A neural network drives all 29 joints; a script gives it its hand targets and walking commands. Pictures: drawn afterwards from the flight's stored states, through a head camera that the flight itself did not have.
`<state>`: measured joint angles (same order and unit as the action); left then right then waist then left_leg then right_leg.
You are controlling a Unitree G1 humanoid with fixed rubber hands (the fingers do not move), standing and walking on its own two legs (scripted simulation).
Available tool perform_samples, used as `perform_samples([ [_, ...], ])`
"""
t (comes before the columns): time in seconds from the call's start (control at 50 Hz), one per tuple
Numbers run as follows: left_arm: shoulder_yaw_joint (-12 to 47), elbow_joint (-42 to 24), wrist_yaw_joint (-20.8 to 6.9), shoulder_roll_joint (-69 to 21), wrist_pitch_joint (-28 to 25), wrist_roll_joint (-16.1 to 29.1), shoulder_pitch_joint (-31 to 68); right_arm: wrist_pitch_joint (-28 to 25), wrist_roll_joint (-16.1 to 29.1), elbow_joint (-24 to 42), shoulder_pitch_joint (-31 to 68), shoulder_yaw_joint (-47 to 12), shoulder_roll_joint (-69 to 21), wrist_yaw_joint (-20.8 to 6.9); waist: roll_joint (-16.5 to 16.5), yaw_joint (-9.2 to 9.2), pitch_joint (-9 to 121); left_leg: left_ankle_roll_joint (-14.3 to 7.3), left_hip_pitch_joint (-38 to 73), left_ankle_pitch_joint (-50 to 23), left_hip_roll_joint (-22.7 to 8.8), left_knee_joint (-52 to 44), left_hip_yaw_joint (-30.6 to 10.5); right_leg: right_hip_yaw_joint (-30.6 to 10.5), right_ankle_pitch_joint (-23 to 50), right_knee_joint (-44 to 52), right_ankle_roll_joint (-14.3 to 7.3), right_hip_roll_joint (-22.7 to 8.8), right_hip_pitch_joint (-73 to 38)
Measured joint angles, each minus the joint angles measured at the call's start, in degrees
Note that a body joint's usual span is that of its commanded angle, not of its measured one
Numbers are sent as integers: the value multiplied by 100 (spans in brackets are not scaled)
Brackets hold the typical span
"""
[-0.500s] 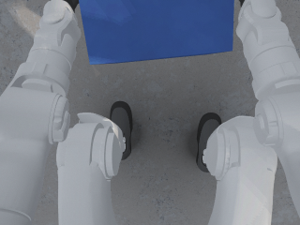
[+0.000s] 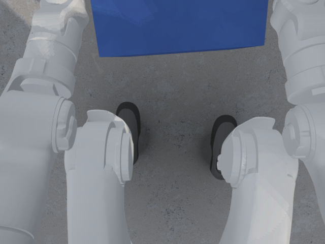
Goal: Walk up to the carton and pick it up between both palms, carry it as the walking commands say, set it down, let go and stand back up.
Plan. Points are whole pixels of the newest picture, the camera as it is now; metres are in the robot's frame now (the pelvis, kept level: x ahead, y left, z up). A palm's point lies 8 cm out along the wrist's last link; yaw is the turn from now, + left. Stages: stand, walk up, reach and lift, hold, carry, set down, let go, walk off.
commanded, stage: reach and lift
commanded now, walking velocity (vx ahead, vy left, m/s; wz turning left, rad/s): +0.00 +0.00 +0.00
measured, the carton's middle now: out of the picture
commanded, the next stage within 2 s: none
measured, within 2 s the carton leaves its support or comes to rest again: neither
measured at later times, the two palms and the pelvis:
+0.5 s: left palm out of the picture +0.53 +0.22 -0.12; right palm out of the picture +0.55 -0.14 -0.12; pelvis -0.02 +0.00 +0.02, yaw +0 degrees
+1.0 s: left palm out of the picture +0.52 +0.22 -0.05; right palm out of the picture +0.54 -0.14 -0.06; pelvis -0.03 +0.00 +0.06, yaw +1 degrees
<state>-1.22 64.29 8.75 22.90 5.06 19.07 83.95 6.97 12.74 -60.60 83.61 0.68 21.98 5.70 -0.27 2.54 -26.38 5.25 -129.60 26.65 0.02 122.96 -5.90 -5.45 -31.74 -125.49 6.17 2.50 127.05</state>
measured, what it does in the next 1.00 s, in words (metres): rises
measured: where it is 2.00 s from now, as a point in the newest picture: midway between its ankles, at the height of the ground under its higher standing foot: (174, 150)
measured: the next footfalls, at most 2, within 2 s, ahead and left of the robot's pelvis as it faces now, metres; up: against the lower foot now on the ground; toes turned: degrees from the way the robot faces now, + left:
none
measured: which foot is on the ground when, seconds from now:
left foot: down 0.00-1.00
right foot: down 0.00-1.00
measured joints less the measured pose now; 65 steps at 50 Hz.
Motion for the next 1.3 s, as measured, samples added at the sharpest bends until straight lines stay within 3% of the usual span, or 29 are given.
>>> perform_samples([
  [0.08, -173, -353, 17, 64, 256, -164, 125, 230, 34, 278, 170, 78, 57, 33, 64, 54, -402, 85, 274, -11, 46, -17, -42, -18, 73, 35, 18, 102, -232],
  [0.28, -675, -904, 3, -73, 736, -602, 38, 605, -429, 702, 73, 752, -113, -90, 60, -9, -353, 96, 469, -175, 241, -196, -38, -54, 114, 143, 26, 75, -471],
  [0.92, -1795, -2746, -180, -741, 1821, -1855, -354, 1415, -1149, 2301, -501, 1915, -615, -346, 53, 8, -351, 84, 1311, -301, 356, -1065, -105, -42, 252, 1076, 74, 229, -1353],
  [1.3, -2090, -3266, -272, -955, 2148, -2066, -570, 1782, -1306, 2741, -626, 2045, -757, -418, 21, -37, -354, 122, 1982, -479, 441, -1765, -159, -64, 454, 1759, 62, 299, -1984],
])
